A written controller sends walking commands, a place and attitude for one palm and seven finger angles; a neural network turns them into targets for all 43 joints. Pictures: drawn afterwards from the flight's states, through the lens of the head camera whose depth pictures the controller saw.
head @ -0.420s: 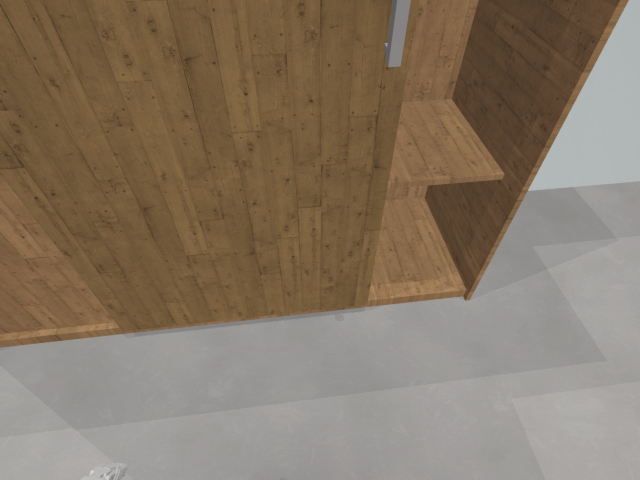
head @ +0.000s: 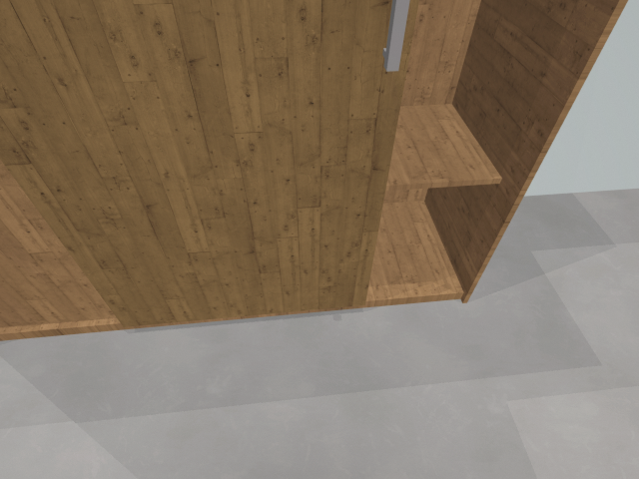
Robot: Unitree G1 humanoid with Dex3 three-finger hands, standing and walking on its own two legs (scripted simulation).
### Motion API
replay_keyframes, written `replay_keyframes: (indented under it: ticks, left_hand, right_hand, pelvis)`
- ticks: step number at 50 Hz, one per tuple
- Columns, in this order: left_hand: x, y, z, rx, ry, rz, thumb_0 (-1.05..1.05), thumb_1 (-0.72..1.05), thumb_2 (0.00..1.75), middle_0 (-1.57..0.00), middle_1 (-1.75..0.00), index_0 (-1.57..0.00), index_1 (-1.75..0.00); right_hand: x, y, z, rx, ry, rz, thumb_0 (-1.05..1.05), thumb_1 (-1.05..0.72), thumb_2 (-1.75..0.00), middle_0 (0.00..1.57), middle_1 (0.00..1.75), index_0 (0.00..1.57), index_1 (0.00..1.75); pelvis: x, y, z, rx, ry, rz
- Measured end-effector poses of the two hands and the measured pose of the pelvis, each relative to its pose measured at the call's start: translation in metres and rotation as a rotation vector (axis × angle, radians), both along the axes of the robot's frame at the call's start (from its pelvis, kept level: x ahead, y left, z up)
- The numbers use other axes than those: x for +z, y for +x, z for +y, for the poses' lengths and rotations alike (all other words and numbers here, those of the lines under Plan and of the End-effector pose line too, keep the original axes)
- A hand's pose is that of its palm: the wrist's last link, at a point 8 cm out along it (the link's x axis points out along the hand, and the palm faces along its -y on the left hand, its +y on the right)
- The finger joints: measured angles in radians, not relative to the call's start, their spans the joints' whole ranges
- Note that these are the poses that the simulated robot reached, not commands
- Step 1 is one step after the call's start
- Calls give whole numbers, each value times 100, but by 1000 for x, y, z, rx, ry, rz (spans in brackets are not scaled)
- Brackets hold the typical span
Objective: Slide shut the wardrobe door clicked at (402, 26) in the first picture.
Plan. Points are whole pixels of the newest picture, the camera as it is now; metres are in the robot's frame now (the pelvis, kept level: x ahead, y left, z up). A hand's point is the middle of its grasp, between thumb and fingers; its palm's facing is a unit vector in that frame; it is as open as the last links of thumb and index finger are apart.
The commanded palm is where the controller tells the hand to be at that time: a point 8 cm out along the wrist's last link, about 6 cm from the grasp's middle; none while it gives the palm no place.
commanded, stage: stand and wait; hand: left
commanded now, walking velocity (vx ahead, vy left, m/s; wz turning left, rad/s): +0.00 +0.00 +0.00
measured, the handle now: (395, 12) +0.78 -0.08 +0.25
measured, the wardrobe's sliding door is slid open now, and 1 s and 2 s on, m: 0.38 0.38 0.38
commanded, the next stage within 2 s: look at it before walking up in 0.40 s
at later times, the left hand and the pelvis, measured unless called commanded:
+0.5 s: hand out of the picture +0.07 +0.24 -0.15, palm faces -0.03 -0.94 -0.34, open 7.4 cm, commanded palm none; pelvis -0.01 -0.01 +0.00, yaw +0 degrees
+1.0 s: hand out of the picture +0.07 +0.25 -0.15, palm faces -0.02 -0.94 -0.34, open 7.4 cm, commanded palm none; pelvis +0.00 +0.00 +0.00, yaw +0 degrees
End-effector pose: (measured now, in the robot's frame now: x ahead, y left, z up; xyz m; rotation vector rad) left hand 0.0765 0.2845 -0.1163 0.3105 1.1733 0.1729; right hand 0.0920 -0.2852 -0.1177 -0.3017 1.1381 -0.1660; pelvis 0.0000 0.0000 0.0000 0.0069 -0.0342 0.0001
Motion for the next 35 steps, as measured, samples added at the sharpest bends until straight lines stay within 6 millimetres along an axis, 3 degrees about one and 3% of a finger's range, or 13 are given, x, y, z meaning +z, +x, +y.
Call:
replay_keyframes:
  ticks: [7, 14, 35]
  left_hand:
    - [0, -17, 4, 15, 15, 50, 1, 91, 90, -20, -30, -20, -30]
    - [1, -21, 5, 19, 24, 58, 1, 91, 90, -20, -30, -20, -30]
    - [3, -5, 1, 3, 11, 12, 1, 91, 90, -20, -30, -20, -30]
  right_hand:
    - [-4, -25, -9, -24, -8, 68, 1, -90, -89, 21, 30, 20, 30]
    - [-5, -38, -13, -36, -11, 97, 1, -90, -89, 21, 30, 20, 30]
    - [-1, -26, -10, -23, -8, 62, 1, -90, -89, 21, 30, 20, 30]
  pelvis:
    - [1, -3, -3, 0, -1, 0]
    - [2, -5, -5, 0, -2, -2]
    - [3, -6, -5, 1, -3, 1]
